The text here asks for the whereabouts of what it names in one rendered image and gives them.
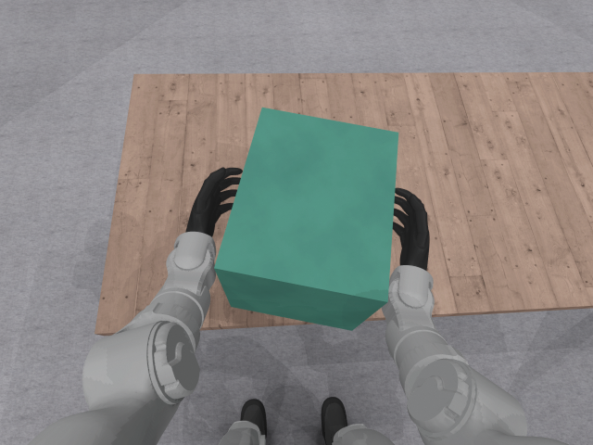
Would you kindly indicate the carton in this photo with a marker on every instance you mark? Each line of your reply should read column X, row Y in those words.
column 309, row 236

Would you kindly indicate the robot left hand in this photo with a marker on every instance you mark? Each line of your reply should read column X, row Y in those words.
column 207, row 209

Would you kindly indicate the table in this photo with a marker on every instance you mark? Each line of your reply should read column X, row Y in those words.
column 502, row 161

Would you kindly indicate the robot right forearm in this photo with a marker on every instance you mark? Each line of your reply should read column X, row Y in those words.
column 411, row 337

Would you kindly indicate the robot right hand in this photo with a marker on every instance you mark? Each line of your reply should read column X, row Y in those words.
column 414, row 236

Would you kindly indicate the right robot shin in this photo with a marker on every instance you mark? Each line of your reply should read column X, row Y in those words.
column 344, row 430

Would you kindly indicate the left robot upper arm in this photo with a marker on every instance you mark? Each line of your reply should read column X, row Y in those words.
column 134, row 382

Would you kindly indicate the left robot foot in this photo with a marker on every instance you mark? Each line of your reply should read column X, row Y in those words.
column 254, row 412

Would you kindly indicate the right robot upper arm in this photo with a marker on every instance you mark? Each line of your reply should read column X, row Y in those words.
column 452, row 404

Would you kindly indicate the robot left forearm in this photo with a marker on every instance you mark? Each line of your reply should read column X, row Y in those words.
column 184, row 298

